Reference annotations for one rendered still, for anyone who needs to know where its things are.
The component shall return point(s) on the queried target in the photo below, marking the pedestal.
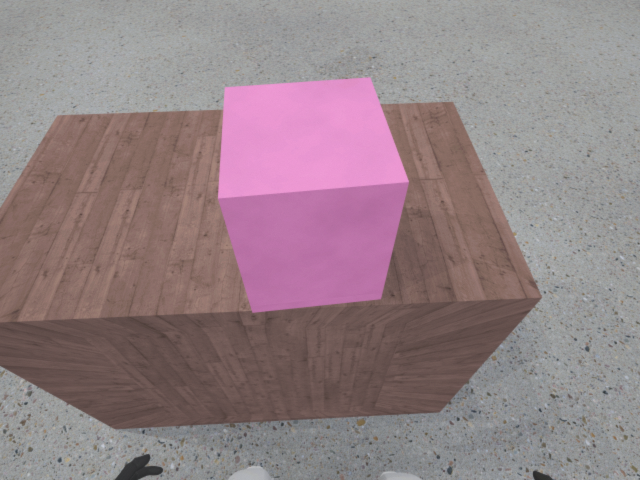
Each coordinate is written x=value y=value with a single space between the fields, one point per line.
x=121 y=295

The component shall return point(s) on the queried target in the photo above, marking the robot left hand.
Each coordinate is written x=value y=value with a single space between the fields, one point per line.
x=135 y=469

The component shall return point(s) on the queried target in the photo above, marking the carton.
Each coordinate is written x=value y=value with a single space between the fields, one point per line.
x=311 y=188

